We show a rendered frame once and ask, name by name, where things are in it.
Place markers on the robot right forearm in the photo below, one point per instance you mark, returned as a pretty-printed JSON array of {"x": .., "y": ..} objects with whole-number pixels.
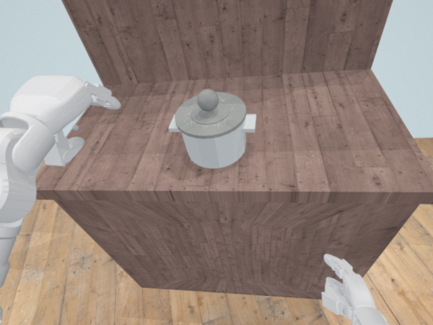
[{"x": 368, "y": 316}]

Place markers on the table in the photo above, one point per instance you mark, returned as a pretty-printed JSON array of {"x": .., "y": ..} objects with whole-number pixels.
[{"x": 331, "y": 168}]

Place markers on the robot left forearm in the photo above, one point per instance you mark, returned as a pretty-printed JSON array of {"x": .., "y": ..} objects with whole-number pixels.
[{"x": 24, "y": 143}]

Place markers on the lid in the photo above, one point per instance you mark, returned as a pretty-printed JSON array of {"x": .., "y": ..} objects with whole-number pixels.
[{"x": 198, "y": 123}]

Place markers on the knob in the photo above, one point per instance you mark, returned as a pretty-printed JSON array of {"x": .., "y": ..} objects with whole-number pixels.
[{"x": 208, "y": 100}]

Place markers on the pot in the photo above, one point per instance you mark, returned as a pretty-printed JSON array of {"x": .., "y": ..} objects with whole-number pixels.
[{"x": 221, "y": 151}]

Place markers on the right robot hand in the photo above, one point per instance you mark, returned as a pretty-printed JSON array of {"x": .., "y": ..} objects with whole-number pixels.
[{"x": 344, "y": 298}]

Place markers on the left robot hand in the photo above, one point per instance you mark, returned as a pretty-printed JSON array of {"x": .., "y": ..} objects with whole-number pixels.
[{"x": 57, "y": 100}]

